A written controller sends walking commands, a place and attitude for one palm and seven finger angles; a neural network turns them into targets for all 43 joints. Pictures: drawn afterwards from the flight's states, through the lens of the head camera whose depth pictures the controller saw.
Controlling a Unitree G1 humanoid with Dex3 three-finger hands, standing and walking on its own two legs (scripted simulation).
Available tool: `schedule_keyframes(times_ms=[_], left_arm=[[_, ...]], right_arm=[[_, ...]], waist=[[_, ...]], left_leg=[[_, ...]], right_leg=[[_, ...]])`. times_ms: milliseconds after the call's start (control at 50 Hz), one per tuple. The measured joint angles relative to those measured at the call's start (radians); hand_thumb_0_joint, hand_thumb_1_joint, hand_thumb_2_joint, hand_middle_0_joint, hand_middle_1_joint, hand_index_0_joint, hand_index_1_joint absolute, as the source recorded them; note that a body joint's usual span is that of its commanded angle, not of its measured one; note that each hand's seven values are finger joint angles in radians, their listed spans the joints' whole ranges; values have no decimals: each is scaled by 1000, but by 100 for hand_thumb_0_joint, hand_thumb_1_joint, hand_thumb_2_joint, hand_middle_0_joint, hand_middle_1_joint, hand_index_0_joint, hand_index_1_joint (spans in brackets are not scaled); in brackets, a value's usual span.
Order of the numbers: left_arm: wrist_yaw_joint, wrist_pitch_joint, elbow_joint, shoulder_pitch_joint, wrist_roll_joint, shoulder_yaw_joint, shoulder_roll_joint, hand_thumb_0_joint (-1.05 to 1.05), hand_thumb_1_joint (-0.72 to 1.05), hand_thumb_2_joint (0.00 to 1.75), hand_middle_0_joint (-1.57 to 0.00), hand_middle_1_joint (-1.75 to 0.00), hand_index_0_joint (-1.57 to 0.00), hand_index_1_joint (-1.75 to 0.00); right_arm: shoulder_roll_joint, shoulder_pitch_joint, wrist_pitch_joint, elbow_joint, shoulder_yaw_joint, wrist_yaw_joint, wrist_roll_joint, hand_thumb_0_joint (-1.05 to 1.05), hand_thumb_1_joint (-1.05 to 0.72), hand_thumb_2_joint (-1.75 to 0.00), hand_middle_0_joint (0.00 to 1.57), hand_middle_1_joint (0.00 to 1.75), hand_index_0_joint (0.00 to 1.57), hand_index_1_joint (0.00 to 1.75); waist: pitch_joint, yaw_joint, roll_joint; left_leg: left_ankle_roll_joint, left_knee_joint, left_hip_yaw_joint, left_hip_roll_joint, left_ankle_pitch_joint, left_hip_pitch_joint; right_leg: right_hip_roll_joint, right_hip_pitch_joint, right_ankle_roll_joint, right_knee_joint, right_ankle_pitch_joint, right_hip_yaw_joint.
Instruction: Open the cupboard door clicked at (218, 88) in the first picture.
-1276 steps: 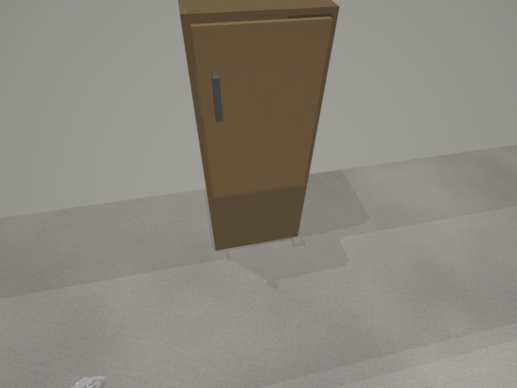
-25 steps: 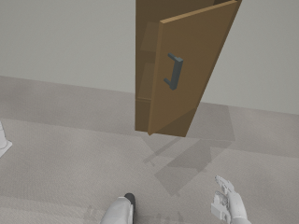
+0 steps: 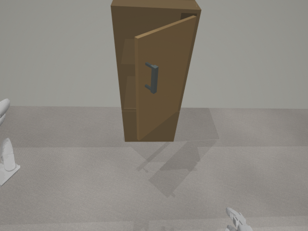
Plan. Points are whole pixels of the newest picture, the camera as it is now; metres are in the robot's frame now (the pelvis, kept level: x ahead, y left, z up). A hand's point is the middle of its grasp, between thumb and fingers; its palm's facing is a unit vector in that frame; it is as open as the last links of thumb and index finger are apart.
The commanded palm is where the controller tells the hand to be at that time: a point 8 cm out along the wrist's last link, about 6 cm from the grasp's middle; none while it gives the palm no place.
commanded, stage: stop stepping back and stand still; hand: left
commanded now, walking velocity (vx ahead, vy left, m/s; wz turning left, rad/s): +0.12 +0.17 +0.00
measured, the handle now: (150, 78) +0.69 +0.03 +0.03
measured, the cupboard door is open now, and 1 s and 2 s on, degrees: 44 44 44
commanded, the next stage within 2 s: let the arm hang, fingers relaxed in 0.28 s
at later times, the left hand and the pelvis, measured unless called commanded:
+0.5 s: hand (54, 187) +0.22 +0.25 +0.02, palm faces +0.19 -0.85 -0.50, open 7.4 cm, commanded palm none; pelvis -0.01 +0.00 -0.02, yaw +2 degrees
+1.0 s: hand out of the picture -0.06 +0.18 -0.18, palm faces +0.11 -0.97 -0.22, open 7.3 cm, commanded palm none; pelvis -0.01 +0.00 -0.01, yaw +4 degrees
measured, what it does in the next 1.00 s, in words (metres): steps on the spot: right foot, then left foot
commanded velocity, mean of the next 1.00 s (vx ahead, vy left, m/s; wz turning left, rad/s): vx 0.02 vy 0.04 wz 0.00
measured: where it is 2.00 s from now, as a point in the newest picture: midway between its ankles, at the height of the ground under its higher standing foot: outside the picture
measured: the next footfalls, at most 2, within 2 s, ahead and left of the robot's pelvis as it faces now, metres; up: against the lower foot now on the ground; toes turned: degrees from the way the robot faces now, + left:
right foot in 0.04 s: +0.04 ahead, -0.10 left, +0.00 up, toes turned +3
left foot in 0.40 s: +0.07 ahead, +0.13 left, +0.00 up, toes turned +4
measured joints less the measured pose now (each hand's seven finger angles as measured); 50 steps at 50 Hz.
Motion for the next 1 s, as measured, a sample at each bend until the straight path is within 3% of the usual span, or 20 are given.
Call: schedule_keyframes(times_ms=[20, 40, 60, 120, 180, 280, 360, 400, 420, 460, 500, 540, 600, 620, 660, 680, 760, 840, 920, 1000], left_arm=[[4, 5, 16, -12, -2, 19, 13, 2, 89, 90, -21, -30, -22, -30], [7, 10, 26, -24, -4, 42, 28, 2, 89, 90, -21, -30, -22, -30], [3, 10, 48, -52, -5, 44, 13, 2, 89, 90, -21, -30, -22, -30], [-17, -5, 134, -107, -9, 10, -69, 2, 89, 90, -21, -30, -22, -30], [-18, -18, 211, -104, -7, -25, -140, 2, 89, 90, -21, -30, -22, -30], [-13, -37, 249, -144, 13, -81, -169, 2, 89, 90, -21, -30, -21, -30], [-10, -64, 161, -150, 12, -63, -129, 2, 89, 90, -21, -30, -22, -30], [-15, -90, 164, -154, 29, -57, -102, 2, 89, 90, -21, -30, -22, -30], [-38, -73, 235, -196, 42, -90, -85, 1, 89, 90, -21, -30, -21, -30], [-82, 34, 433, -297, 55, -177, -81, 1, 90, 90, -20, -30, -21, -30], [-109, 140, 659, -378, 58, -254, -125, 1, 90, 90, -20, -30, -21, -30], [-130, 210, 866, -426, 58, -316, -180, 1, 91, 90, -20, -30, -20, -30], [-154, 248, 1084, -415, 62, -391, -248, 1, 91, 90, -19, -30, -20, -30], [-159, 246, 1146, -400, 64, -412, -268, 1, 91, 90, -19, -30, -20, -30], [-171, 255, 1271, -367, 66, -455, -319, 1, 91, 90, -20, -30, -20, -30], [-156, 251, 1310, -352, 54, -436, -336, 0, 95, 90, -20, -30, -21, -30], [-146, 230, 1430, -315, 58, -412, -311, -2, 101, 90, -21, -30, -21, -30], [-138, 218, 1542, -292, 49, -404, -290, -1, 98, 90, -20, -30, -21, -30], [-132, 212, 1629, -302, 40, -409, -289, 0, 95, 90, -20, -30, -21, -30], [-136, 208, 1686, -326, 37, -425, -309, 1, 93, 90, -20, -30, -20, -30]], right_arm=[[-8, 0, 5, 0, -4, -4, 2, 1, -90, -90, 20, 30, 20, 30], [-15, -3, 9, -3, -7, -4, 6, 1, -90, -90, 20, 30, 20, 30], [-34, -20, 15, 12, -13, -3, 8, 1, -90, -90, 20, 30, 20, 30], [-79, -43, 32, 94, -29, 9, 9, 1, -90, -90, 20, 30, 20, 30], [-88, -17, 32, 110, -40, 7, 20, 1, -90, -90, 20, 30, 20, 30], [-91, -11, 0, 95, -49, -15, 20, 1, -90, -90, 20, 30, 20, 30], [-82, -33, -18, 66, -44, -12, 13, 1, -90, -90, 20, 30, 20, 30], [-91, -50, -40, 66, -45, 12, 11, 1, -90, -90, 20, 30, 20, 30], [-109, -65, -39, 80, -46, 37, 12, 1, -90, -90, 20, 30, 20, 30], [-135, -103, 7, 99, -45, 65, 9, 1, -90, -90, 20, 30, 20, 30], [-142, -133, 49, 116, -34, 72, -3, 1, -90, -90, 20, 30, 20, 30], [-131, -144, 75, 125, -22, 74, -18, 1, -90, -90, 20, 30, 20, 30], [-88, -140, 107, 154, 0, 78, -20, 0, -90, -90, 20, 30, 20, 30], [-72, -135, 120, 169, 3, 79, -14, 0, -90, -90, 20, 30, 20, 30], [-52, -113, 149, 209, -1, 83, -7, 0, -90, -90, 20, 30, 20, 30], [-44, -93, 160, 230, -5, 84, -5, 0, -90, -90, 20, 30, 20, 30], [-21, -45, 184, 325, -15, 80, -1, 1, -90, -90, 20, 30, 20, 30], [-12, -16, 161, 385, -23, 63, 5, 1, -90, -90, 20, 30, 20, 30], [2, -10, 145, 442, -12, 44, 5, 0, -90, -90, 20, 30, 20, 30], [7, -13, 133, 475, -5, 35, 9, 0, -90, -90, 20, 30, 20, 30]], waist=[[-2, 4, -1], [-6, 16, -20], [4, 38, -4], [11, 60, 42], [-19, 58, 32], [4, 47, 4], [36, 45, -21], [32, 42, -4], [26, 40, 15], [26, 27, 39], [24, 10, 54], [37, -1, 52], [63, 13, 5], [72, 21, -8], [87, 20, -2], [85, 22, 5], [91, 58, 15], [94, 52, 22], [99, 64, 5], [85, 59, 13]], left_leg=[[0, 58, 4, -6, -50, -40], [-1, 155, 16, -23, -116, -99], [-4, 292, -8, -19, -155, -159], [-25, 633, -69, -23, -123, -255], [-31, 722, -56, -27, -42, -255], [-5, 498, -12, -18, -34, -147], [10, 260, 16, -29, -23, -24], [19, 169, 9, -34, 85, 23], [11, 168, -3, -31, 66, 19], [-7, 188, -17, -46, -20, 4], [-12, 200, -25, -65, -50, -18], [-16, 205, -28, -80, -37, -27], [-26, 237, -8, -90, -48, -34], [-29, 264, -7, -86, -66, -40], [-24, 319, -42, -78, -166, -46], [-20, 350, -60, -74, -202, -53], [-6, 414, -78, -64, -210, -37], [5, 194, -77, -62, -127, 74], [9, 130, -59, -75, -98, 113], [19, 77, -46, -87, -71, 153]], right_leg=[[-4, 47, -13, -82, -4, 4], [-20, 76, -39, -161, 1, 47], [-16, 56, -52, -166, 110, 58], [-2, 47, -58, -125, 163, 58], [-21, 79, -51, -165, 163, 73], [-50, 112, -46, -193, 171, 73], [-49, 111, -43, -174, 155, 75], [-35, 80, -33, -124, 141, 70], [-35, 38, -20, -54, 134, 59], [-46, -52, 13, 121, 63, 82], [-45, -141, 37, 269, -59, 139], [-51, -184, 45, 319, -103, 177], [-70, -146, 49, 155, 12, 195], [-67, -139, 34, 126, 92, 195], [-49, -118, -7, 123, 118, 164], [-40, -103, -21, 100, 119, 141], [-6, -48, -36, -32, 173, 101], [7, -36, -28, -93, 206, 87], [-4, 5, -14, -166, 246, 107], [-15, 36, -3, -203, 267, 121]])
